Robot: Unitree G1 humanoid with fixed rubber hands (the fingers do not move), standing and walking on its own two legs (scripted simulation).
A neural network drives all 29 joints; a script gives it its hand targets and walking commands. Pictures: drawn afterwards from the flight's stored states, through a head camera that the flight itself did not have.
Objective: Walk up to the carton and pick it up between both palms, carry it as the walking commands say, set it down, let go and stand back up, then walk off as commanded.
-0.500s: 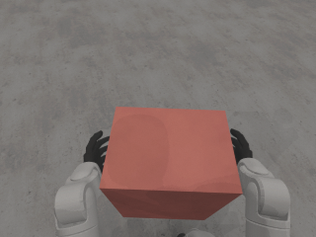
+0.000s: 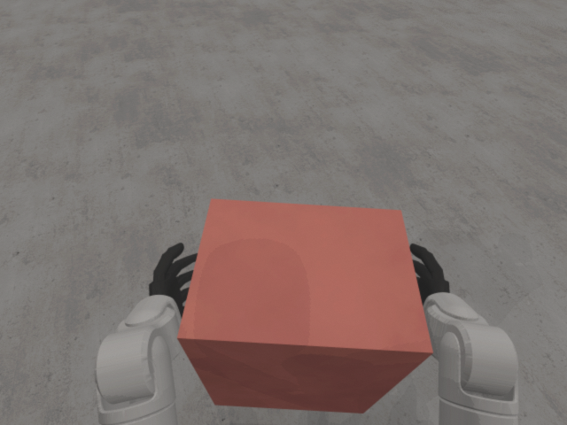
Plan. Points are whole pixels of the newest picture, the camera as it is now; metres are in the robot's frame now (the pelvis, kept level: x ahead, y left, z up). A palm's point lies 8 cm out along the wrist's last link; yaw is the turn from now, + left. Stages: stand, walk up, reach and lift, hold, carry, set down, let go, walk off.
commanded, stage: carry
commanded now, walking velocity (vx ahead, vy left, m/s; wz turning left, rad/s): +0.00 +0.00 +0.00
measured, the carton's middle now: (296, 319) +0.27 +0.00 +0.01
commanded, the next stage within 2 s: none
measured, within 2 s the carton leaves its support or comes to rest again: neither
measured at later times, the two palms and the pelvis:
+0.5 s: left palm (197, 148) +0.62 +0.19 +0.05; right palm (358, 148) +0.62 -0.14 +0.04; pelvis +0.36 +0.02 -0.02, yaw +2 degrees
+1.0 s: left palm (225, 57) +1.04 +0.17 +0.05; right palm (339, 66) +1.04 -0.15 +0.02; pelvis +0.77 +0.01 -0.04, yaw +2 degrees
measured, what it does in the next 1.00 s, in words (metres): walks ahead: left foot, then right foot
